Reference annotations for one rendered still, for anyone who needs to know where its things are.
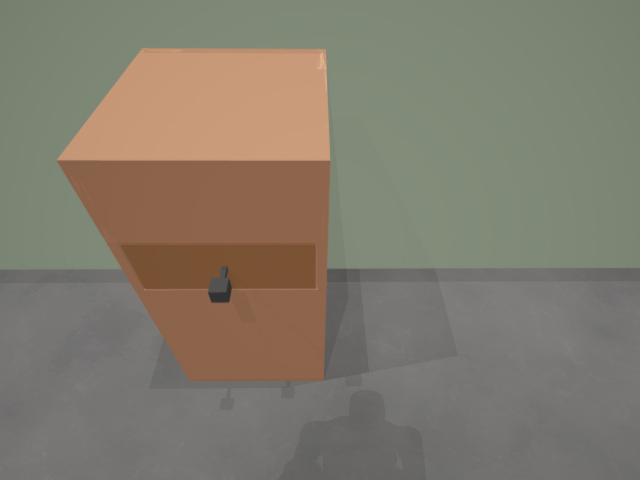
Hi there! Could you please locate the cabinet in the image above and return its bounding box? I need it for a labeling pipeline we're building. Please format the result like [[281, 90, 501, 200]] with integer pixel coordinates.
[[57, 48, 330, 381]]

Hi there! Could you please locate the handle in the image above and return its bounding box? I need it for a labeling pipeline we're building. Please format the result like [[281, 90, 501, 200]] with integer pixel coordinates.
[[208, 266, 232, 303]]

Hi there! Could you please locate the drawer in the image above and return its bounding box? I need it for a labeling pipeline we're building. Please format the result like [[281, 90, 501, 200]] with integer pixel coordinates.
[[120, 243, 316, 289]]

